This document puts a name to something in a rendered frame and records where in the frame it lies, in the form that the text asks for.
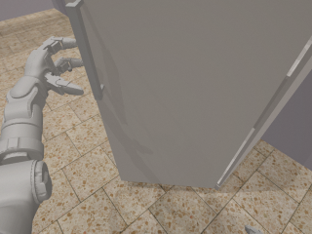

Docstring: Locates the fridge door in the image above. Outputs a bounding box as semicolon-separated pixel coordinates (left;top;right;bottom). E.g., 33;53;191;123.
64;0;312;188

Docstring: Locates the left robot upper arm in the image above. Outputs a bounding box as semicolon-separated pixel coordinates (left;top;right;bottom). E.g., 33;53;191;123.
0;159;53;234

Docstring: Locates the robot left hand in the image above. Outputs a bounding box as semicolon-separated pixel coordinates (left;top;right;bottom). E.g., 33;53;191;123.
23;36;84;96

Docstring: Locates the handle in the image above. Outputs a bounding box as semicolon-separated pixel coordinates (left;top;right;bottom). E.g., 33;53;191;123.
65;0;105;100

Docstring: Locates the left robot forearm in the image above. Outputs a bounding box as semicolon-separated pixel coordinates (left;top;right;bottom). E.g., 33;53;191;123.
0;76;49;166

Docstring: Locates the robot right hand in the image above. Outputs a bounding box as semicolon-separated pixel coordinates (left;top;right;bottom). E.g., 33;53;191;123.
245;224;263;234

